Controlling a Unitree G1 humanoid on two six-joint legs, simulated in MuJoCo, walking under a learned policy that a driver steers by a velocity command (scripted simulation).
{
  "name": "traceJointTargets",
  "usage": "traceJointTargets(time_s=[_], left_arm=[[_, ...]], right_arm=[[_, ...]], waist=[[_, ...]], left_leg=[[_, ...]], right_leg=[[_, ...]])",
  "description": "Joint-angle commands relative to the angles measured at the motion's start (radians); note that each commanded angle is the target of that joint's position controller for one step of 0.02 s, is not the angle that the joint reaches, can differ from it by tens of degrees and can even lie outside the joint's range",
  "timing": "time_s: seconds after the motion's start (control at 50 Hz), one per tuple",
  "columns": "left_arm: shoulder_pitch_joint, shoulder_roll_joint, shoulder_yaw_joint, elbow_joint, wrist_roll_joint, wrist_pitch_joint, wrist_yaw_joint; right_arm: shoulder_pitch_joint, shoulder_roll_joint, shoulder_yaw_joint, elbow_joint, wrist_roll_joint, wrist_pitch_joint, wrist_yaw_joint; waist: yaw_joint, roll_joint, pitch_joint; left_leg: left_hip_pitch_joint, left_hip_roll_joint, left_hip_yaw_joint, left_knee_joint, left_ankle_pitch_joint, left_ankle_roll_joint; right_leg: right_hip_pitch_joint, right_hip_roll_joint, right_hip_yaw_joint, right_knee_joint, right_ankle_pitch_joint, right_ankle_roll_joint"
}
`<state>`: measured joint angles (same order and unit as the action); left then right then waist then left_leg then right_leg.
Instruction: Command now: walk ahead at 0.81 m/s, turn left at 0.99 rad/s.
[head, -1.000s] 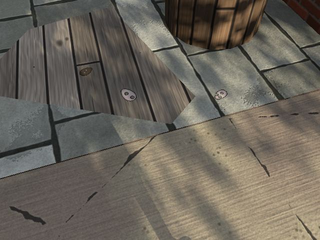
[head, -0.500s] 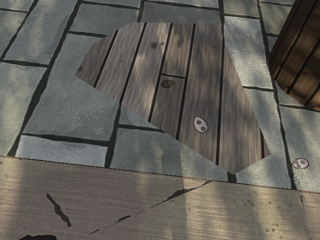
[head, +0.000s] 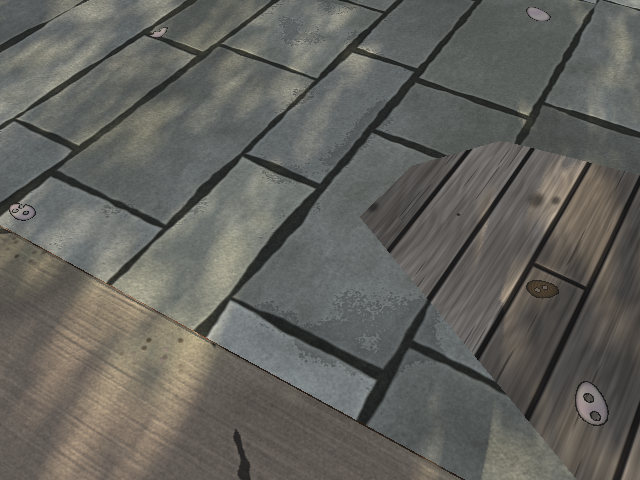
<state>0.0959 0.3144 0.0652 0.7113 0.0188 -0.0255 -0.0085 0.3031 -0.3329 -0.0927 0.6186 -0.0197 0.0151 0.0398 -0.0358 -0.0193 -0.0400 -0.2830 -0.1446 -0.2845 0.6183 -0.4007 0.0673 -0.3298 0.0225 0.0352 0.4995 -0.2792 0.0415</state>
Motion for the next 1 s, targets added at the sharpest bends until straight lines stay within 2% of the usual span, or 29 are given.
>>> traceJointTargets(time_s=[0.02,0.04,0.06,0.1,0.14,0.24,0.32,0.36,0.4,0.42,0.44,0.46,0.48,0.5,0.52,0.54,0.56,0.6,0.68,0.76,0.8,0.82,0.86,0.88,0.9,0.92,0.94,0.96,1.0], left_arm=[[0.241,0.311,0.072,-0.017,0.053,-0.030,0.031],[0.157,0.249,0.066,-0.037,0.043,-0.028,0.024],[0.139,0.172,0.044,-0.042,0.025,-0.028,0.018],[0.168,0.117,0.021,-0.024,0.010,-0.034,0.021],[0.244,0.098,0.016,0.012,0.010,-0.048,0.015],[0.363,0.058,0.004,0.073,0.019,-0.074,0.002],[0.448,0.077,0.002,0.129,0.023,-0.075,0.019],[0.428,0.119,0.006,0.133,0.019,-0.068,0.032],[0.407,0.198,0.022,0.129,0.017,-0.044,0.048],[0.374,0.219,0.025,0.112,0.015,-0.037,0.048],[0.336,0.203,0.021,0.097,0.019,-0.035,0.038],[0.351,0.071,-0.005,0.043,0.015,-0.041,0.011],[0.332,0.100,-0.012,-0.053,-0.014,-0.061,0.012],[0.210,0.135,-0.005,-0.061,-0.023,-0.073,0.014],[0.241,0.105,-0.017,-0.046,-0.033,-0.074,0.016],[0.243,0.086,-0.023,-0.023,-0.015,-0.064,0.012],[0.287,0.067,-0.029,0.003,0.001,-0.042,0.003],[0.335,0.037,-0.032,0.041,0.008,-0.002,-0.018],[0.131,0.003,-0.039,-0.012,-0.020,0.004,-0.038],[0.020,-0.009,-0.053,-0.024,-0.022,-0.018,-0.059],[0.054,0.006,-0.052,-0.014,-0.016,-0.021,-0.062],[0.095,0.045,-0.042,0.005,-0.008,-0.015,-0.061],[0.401,0.147,0.002,0.100,0.001,-0.002,-0.052],[0.648,0.197,0.034,0.159,-0.003,0.001,-0.041],[0.655,0.214,0.053,0.195,-0.036,0.015,-0.027],[0.499,0.281,0.054,0.148,0.001,0.008,-0.021],[0.439,0.238,0.059,0.082,0.004,0.012,-0.005],[0.371,0.153,0.039,0.075,0.001,0.015,0.012],[0.280,0.138,0.027,0.065,-0.003,-0.002,0.015]], right_arm=[[-0.179,0.018,0.026,-0.174,0.020,-0.045,-0.016],[-0.211,-0.045,0.020,-0.163,0.000,-0.039,-0.021],[-0.232,-0.092,0.006,-0.146,-0.021,-0.034,-0.007],[-0.206,-0.094,0.001,-0.116,-0.027,-0.023,0.034],[-0.212,-0.061,0.015,-0.113,-0.024,-0.012,0.054],[-0.369,-0.037,0.037,-0.136,-0.022,-0.006,0.063],[-0.503,0.007,0.069,-0.161,-0.019,-0.012,0.085],[-0.463,0.016,0.076,-0.143,-0.016,-0.012,0.074],[-0.251,-0.046,0.051,-0.080,-0.013,-0.014,0.050],[-0.046,-0.092,0.027,-0.018,-0.015,-0.019,0.035],[0.148,-0.139,-0.006,0.056,-0.018,-0.025,0.011],[0.047,-0.224,-0.035,0.058,-0.007,-0.012,-0.013],[0.062,-0.270,-0.037,0.013,-0.025,-0.004,-0.018],[0.106,-0.219,-0.034,0.043,-0.026,-0.005,-0.035],[0.080,-0.179,-0.023,0.079,-0.022,-0.023,-0.045],[0.041,-0.128,-0.005,0.092,-0.027,-0.049,-0.050],[0.000,-0.098,0.010,0.095,-0.032,-0.071,-0.057],[0.003,-0.046,0.033,0.127,-0.013,-0.106,-0.048],[0.033,-0.040,0.041,0.166,-0.003,-0.145,-0.018],[0.074,-0.042,0.055,0.197,0.011,-0.170,-0.032],[0.080,-0.089,0.049,0.197,0.010,-0.175,-0.056],[0.069,-0.111,0.041,0.195,0.001,-0.166,-0.075],[-0.016,-0.156,0.026,0.163,-0.022,-0.128,-0.101],[-0.135,-0.192,0.012,0.135,-0.018,-0.110,-0.102],[-0.236,-0.072,0.039,0.109,-0.032,-0.124,-0.079],[-0.036,0.034,0.077,0.018,0.002,-0.140,-0.071],[-0.042,-0.025,0.089,-0.003,0.000,-0.159,-0.063],[-0.087,-0.056,0.093,0.000,-0.015,-0.170,-0.053],[-0.093,-0.049,0.095,-0.004,-0.041,-0.135,-0.050]], waist=[[0.138,-0.256,-0.027],[0.108,-0.140,0.030],[0.098,-0.068,0.057],[0.082,-0.096,0.055],[0.093,-0.116,0.073],[0.121,-0.075,0.180],[0.141,-0.063,0.229],[0.079,-0.096,0.173],[-0.057,-0.151,0.035],[-0.149,-0.165,-0.060],[-0.232,-0.123,-0.136],[-0.088,0.169,-0.152],[-0.081,0.140,-0.324],[-0.124,-0.007,-0.236],[-0.063,-0.041,-0.073],[-0.013,-0.104,0.003],[0.038,-0.106,0.044],[0.084,-0.039,0.102],[0.047,0.060,0.204],[0.022,0.033,0.168],[0.055,0.096,0.114],[0.084,0.121,0.075],[0.256,0.131,-0.069],[0.417,0.076,-0.119],[0.391,-0.211,-0.067],[0.134,-0.276,-0.189],[0.171,-0.102,-0.283],[0.109,0.093,-0.073],[0.004,0.180,0.100]], left_leg=[[-0.682,-0.022,0.089,0.421,-0.135,0.017],[-0.712,0.099,0.119,0.535,-0.016,0.013],[-0.693,0.120,0.133,0.564,0.053,0.005],[-0.630,0.156,0.161,0.598,0.147,-0.018],[-0.636,0.174,0.191,0.665,0.220,-0.021],[-0.683,0.183,0.265,0.579,0.304,-0.011],[-0.578,0.166,0.437,0.318,0.255,0.045],[-0.361,0.086,0.518,0.202,0.211,0.097],[-0.113,0.018,0.509,0.173,0.123,0.141],[0.140,0.000,0.447,0.138,0.081,0.178],[0.450,0.026,0.334,0.006,0.110,0.209],[0.714,0.258,-0.049,-0.076,-0.057,0.248],[0.816,0.455,-0.490,-0.233,-0.076,0.365],[0.731,0.437,-0.406,-0.303,0.012,0.321],[0.538,0.436,-0.289,-0.330,0.123,0.294],[0.370,0.396,-0.187,-0.347,0.195,0.256],[0.246,0.366,-0.103,-0.365,0.262,0.238],[0.097,0.325,0.038,-0.423,0.334,0.186],[0.045,0.208,0.317,-0.515,0.662,0.040],[0.161,0.202,0.444,-0.550,1.101,-0.035],[0.284,0.258,0.468,-0.429,1.469,-0.076],[0.343,0.280,0.470,-0.348,1.587,-0.090],[0.296,0.297,0.456,0.066,1.694,-0.101],[0.124,0.246,0.468,0.551,1.460,-0.103],[-0.251,0.002,0.442,1.034,0.109,-0.094],[-0.559,0.027,0.239,1.260,-0.137,-0.129],[-0.631,0.061,0.132,1.226,-0.085,-0.114],[-0.610,0.124,0.131,1.054,0.015,-0.082],[-0.455,0.177,0.167,0.850,0.015,-0.104]], right_leg=[[0.539,-0.486,0.702,-0.347,-0.588,-0.111],[0.450,-0.504,0.713,-0.349,-0.607,-0.145],[0.402,-0.434,0.550,-0.314,-0.518,-0.130],[0.362,-0.311,0.269,-0.309,-0.293,-0.086],[0.351,-0.270,0.124,-0.319,-0.145,-0.076],[0.350,-0.253,-0.104,-0.370,0.103,-0.070],[0.409,-0.238,-0.259,-0.376,0.501,-0.039],[0.408,-0.248,-0.328,-0.270,1.109,-0.030],[0.432,-0.304,-0.321,0.021,1.478,-0.041],[0.331,-0.333,-0.295,0.253,1.455,-0.073],[0.126,-0.300,-0.289,0.563,1.148,-0.082],[-0.287,-0.104,-0.269,0.929,-0.079,-0.042],[-0.463,-0.045,-0.074,1.142,-0.153,-0.041],[-0.521,-0.092,-0.006,1.122,-0.044,-0.054],[-0.501,-0.133,-0.018,1.050,-0.027,-0.063],[-0.433,-0.171,0.001,0.957,-0.031,-0.068],[-0.359,-0.182,0.017,0.921,-0.038,-0.066],[-0.288,-0.193,0.051,0.818,-0.040,-0.062],[-0.350,-0.142,-0.020,0.536,0.216,-0.092],[-0.223,-0.047,-0.192,0.265,0.465,-0.146],[-0.162,-0.005,-0.221,0.211,0.472,-0.175],[-0.107,0.035,-0.238,0.194,0.420,-0.186],[0.216,0.115,-0.226,0.200,0.290,-0.222],[0.441,0.043,-0.104,0.108,0.293,-0.315],[0.621,-0.025,0.010,0.108,0.329,-0.345],[0.786,-0.222,0.456,0.102,0.493,-0.530],[0.800,-0.321,0.718,-0.115,0.168,-0.592],[0.544,-0.293,0.676,-0.224,0.132,-0.517],[0.173,-0.220,0.493,-0.220,0.457,-0.444]])
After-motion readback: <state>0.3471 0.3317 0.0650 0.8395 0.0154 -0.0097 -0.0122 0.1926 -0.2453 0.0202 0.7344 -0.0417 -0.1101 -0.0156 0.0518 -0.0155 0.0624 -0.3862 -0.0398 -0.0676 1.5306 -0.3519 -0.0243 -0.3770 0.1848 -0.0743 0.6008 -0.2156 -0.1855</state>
